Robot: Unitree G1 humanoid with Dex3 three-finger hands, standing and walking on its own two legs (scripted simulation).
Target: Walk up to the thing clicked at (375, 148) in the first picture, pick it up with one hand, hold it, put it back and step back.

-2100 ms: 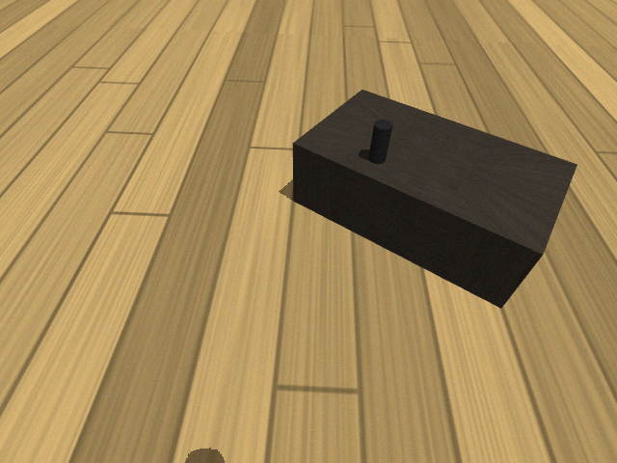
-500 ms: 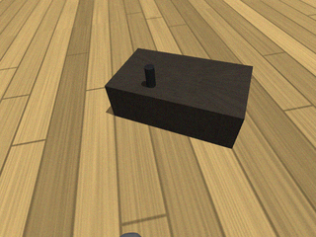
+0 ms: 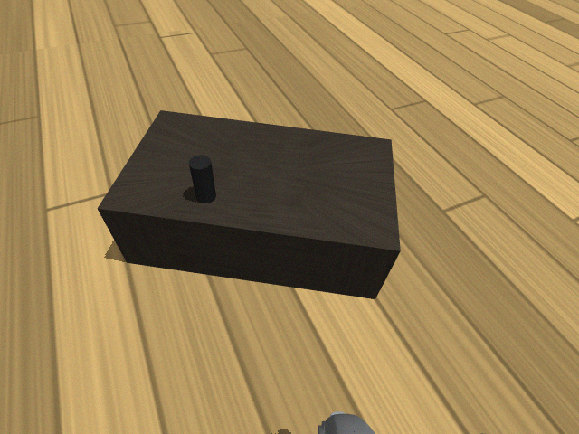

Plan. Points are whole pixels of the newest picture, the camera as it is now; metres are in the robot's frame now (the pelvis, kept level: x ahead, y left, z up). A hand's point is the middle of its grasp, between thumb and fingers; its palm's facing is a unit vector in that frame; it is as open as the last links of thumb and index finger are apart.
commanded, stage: walk up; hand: left
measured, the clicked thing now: (203, 180) +0.93 +0.23 -0.36
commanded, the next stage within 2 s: none
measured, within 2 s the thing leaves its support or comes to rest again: neither
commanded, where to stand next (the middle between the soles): +0.47 +0.09 m, yaw -9 degrees
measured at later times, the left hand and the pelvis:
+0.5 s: hand (82, 369) +0.26 +0.32 -0.13, palm faces -0.11 -0.90 -0.43, open 7.4 cm; pelvis +0.19 +0.04 -0.01, yaw -5 degrees
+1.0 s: hand (106, 248) +0.50 +0.34 -0.14, palm faces -0.19 -0.88 -0.44, open 7.4 cm; pelvis +0.35 +0.09 -0.02, yaw -10 degrees
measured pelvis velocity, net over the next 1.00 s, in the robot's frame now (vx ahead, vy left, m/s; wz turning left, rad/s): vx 0.35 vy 0.09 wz -0.17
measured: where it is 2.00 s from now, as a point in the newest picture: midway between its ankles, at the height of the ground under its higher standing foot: (239, 370)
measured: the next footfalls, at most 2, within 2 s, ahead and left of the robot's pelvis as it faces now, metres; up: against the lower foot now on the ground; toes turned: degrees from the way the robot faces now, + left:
right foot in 0.18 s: +0.22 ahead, -0.13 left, +0.00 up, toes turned -5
left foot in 0.56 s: +0.36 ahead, +0.20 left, +0.00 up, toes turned -1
